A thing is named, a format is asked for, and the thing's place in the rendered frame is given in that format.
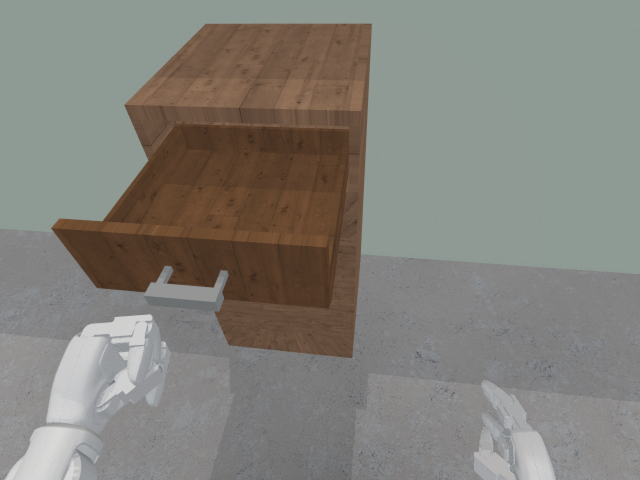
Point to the cabinet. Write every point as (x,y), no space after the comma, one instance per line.
(275,75)

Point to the handle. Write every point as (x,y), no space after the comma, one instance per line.
(184,296)

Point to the left robot hand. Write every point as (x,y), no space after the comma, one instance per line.
(128,350)

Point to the robot left forearm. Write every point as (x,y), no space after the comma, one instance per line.
(59,451)

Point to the drawer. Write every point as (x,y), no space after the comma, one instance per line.
(265,204)

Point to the right robot hand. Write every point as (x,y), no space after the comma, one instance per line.
(518,443)

